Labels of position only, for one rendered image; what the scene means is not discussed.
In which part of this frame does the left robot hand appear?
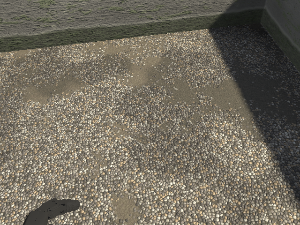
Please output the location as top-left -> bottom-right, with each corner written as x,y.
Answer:
23,198 -> 81,225

